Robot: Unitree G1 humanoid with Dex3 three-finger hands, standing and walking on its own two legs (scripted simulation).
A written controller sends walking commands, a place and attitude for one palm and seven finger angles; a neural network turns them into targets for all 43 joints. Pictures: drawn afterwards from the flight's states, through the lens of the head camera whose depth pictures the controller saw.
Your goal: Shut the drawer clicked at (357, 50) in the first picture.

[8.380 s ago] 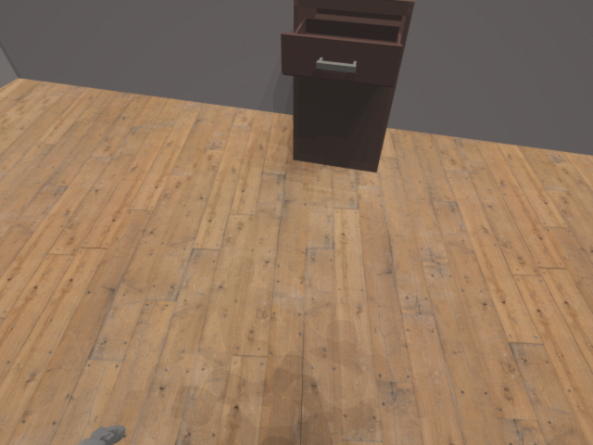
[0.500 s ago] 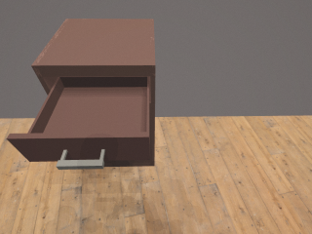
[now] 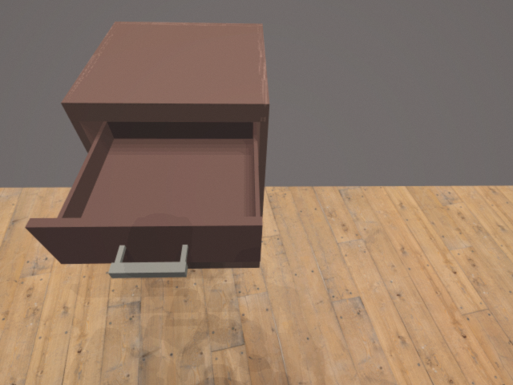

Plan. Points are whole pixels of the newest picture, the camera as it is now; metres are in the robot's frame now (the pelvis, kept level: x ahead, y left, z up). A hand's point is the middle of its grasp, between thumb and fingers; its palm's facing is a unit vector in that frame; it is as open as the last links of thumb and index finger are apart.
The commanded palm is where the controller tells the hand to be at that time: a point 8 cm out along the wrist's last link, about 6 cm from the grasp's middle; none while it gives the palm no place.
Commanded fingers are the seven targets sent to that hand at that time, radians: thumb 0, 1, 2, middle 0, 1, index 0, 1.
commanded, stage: come to a stop and stand still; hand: left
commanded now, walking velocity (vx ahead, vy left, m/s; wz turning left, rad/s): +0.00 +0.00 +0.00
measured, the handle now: (151, 260) +0.34 +0.22 -0.07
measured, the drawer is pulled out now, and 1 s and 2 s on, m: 0.30 0.30 0.30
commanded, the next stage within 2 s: look again from close up in 0.10 s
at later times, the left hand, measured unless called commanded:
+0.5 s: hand out of the picture +0.01 +0.17 -0.18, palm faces +0.01 -0.98 -0.17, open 7.4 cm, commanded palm none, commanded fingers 0.00 0.90 0.90 -0.20 -0.30 -0.20 -0.30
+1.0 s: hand (152, 320) +0.21 +0.17 +0.00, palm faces +0.20 -0.97 -0.10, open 6.9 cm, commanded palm +0.10 +0.22 -0.05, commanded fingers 0.00 0.90 0.90 -0.46 -0.58 -0.46 -0.58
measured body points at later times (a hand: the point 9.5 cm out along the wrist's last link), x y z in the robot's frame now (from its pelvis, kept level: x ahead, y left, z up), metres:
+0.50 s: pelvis +0.01 +0.01 +0.00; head +0.02 +0.01 +0.45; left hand +0.01 +0.22 -0.16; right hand +0.02 -0.22 -0.16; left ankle +0.00 +0.10 -0.74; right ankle -0.02 -0.14 -0.74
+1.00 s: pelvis -0.01 -0.01 -0.02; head -0.01 -0.02 +0.43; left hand +0.19 +0.22 +0.01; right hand +0.12 -0.26 -0.12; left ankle +0.00 +0.10 -0.74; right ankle -0.02 -0.14 -0.74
